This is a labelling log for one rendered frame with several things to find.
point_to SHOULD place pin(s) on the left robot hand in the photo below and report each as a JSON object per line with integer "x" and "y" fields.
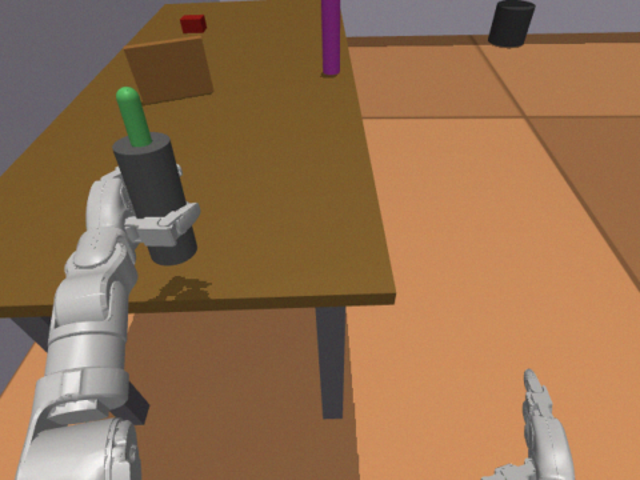
{"x": 109, "y": 204}

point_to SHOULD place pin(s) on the left robot arm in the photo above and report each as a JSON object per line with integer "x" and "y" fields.
{"x": 84, "y": 374}

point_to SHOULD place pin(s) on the right robot hand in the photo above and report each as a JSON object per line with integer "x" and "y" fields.
{"x": 549, "y": 454}

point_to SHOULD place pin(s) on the table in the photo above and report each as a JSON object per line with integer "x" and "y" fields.
{"x": 276, "y": 157}

